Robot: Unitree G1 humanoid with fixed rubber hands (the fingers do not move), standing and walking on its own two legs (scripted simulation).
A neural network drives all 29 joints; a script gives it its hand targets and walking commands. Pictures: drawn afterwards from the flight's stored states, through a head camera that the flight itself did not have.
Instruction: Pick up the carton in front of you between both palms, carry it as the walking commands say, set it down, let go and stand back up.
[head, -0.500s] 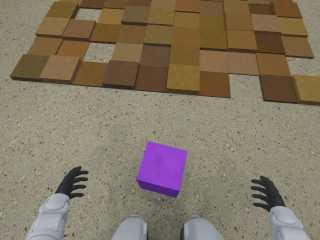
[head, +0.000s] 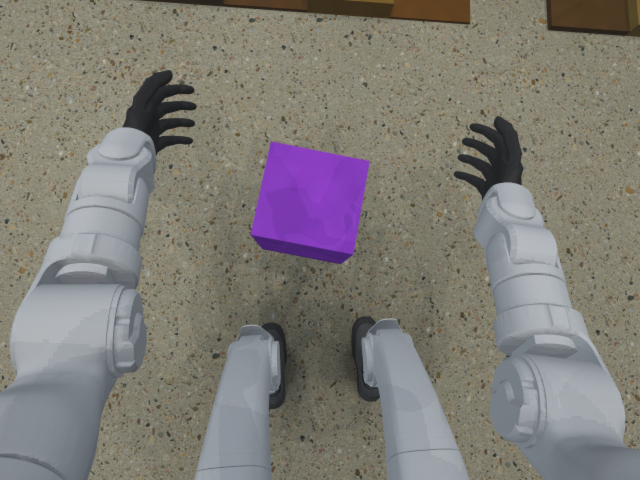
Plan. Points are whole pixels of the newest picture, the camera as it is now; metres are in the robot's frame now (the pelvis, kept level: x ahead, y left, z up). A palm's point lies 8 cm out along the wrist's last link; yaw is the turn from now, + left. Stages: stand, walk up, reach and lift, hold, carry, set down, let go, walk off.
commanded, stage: reach and lift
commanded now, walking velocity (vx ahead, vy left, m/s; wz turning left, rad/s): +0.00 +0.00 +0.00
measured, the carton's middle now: (309, 210) +0.50 -0.01 -0.53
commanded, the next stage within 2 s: none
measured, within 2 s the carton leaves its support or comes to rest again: leaves its support in 1.84 s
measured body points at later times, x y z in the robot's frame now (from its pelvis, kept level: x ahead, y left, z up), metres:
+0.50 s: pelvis +0.02 +0.00 -0.08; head +0.35 +0.02 +0.23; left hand +0.56 +0.17 -0.24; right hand +0.48 -0.21 -0.23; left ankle +0.09 +0.10 -0.62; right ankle +0.10 -0.14 -0.62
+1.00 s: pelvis -0.04 -0.01 -0.26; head +0.33 +0.01 -0.01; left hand +0.55 +0.17 -0.45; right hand +0.48 -0.20 -0.44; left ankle +0.09 +0.10 -0.62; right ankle +0.09 -0.14 -0.62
